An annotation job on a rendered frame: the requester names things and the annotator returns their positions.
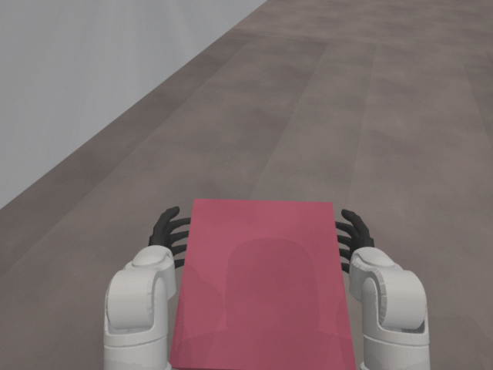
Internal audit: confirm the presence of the left robot forearm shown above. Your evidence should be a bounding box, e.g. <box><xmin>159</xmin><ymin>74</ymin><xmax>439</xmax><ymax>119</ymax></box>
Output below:
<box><xmin>103</xmin><ymin>245</ymin><xmax>176</xmax><ymax>370</ymax></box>

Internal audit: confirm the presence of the right robot forearm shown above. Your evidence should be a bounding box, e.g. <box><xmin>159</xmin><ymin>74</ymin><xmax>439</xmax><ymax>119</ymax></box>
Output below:
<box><xmin>349</xmin><ymin>247</ymin><xmax>431</xmax><ymax>370</ymax></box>

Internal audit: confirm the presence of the right robot hand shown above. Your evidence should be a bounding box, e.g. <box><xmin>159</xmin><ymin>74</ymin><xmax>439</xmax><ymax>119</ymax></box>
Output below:
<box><xmin>335</xmin><ymin>209</ymin><xmax>374</xmax><ymax>273</ymax></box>

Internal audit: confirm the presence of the carton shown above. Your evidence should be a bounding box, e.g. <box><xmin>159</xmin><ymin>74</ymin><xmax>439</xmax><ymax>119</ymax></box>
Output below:
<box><xmin>169</xmin><ymin>199</ymin><xmax>357</xmax><ymax>370</ymax></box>

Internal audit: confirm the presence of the left robot hand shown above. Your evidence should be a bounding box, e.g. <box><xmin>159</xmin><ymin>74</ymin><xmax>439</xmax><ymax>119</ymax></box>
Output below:
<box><xmin>148</xmin><ymin>207</ymin><xmax>191</xmax><ymax>269</ymax></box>

